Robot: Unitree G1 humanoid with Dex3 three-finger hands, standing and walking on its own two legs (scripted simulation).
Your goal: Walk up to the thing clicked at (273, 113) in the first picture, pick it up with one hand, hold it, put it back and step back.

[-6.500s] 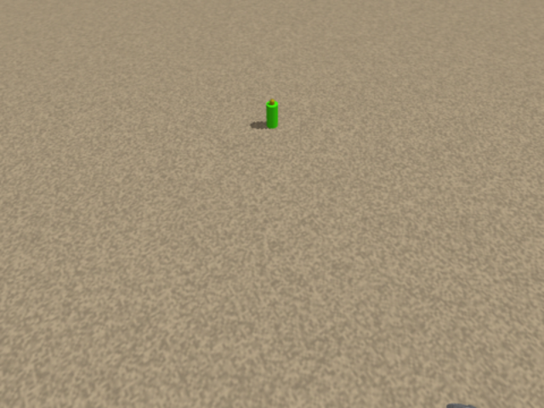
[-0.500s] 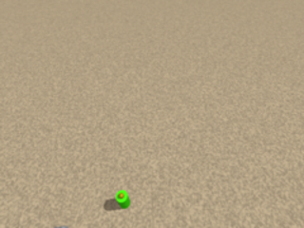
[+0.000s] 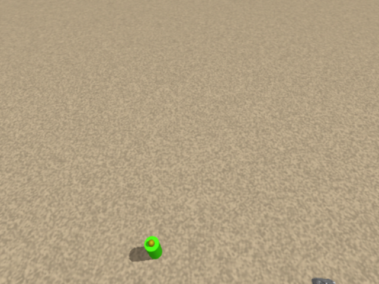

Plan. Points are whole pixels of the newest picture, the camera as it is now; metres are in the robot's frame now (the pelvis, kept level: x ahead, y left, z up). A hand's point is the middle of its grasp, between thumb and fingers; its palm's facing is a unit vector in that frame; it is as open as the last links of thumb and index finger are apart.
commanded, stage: stand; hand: left
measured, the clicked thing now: (153, 247) +0.35 +0.20 -0.69
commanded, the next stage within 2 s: go down in 1.94 s
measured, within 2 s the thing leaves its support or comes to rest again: neither
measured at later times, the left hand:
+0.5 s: hand out of the picture +0.07 +0.25 -0.16, palm faces -0.03 -0.94 -0.34, open 7.4 cm
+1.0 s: hand out of the picture +0.07 +0.25 -0.16, palm faces -0.03 -0.94 -0.35, open 7.4 cm
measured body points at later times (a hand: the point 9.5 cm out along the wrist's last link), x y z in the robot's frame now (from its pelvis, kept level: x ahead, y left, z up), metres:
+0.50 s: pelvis +0.00 +0.00 +0.00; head +0.01 +0.00 +0.45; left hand +0.07 +0.30 -0.13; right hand +0.07 -0.30 -0.13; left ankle +0.01 +0.13 -0.75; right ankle +0.00 -0.12 -0.75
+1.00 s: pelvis +0.00 +0.00 +0.00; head +0.01 +0.00 +0.45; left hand +0.07 +0.30 -0.13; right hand +0.08 -0.30 -0.13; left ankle +0.01 +0.13 -0.75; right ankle +0.00 -0.12 -0.75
